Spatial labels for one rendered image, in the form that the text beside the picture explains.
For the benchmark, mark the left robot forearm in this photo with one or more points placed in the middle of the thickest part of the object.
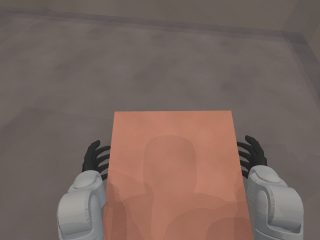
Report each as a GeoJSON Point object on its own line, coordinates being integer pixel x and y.
{"type": "Point", "coordinates": [78, 213]}

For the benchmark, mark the carton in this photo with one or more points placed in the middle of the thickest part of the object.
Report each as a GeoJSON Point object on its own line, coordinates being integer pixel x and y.
{"type": "Point", "coordinates": [175, 175]}

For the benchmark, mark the right robot forearm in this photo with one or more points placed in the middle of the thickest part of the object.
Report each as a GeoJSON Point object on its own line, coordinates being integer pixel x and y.
{"type": "Point", "coordinates": [279, 211]}

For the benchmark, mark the left robot hand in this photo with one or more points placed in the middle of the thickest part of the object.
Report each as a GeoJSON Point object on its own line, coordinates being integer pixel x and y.
{"type": "Point", "coordinates": [91, 161]}

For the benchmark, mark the right robot hand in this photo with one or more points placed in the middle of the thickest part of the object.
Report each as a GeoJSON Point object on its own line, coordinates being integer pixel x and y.
{"type": "Point", "coordinates": [256, 156]}

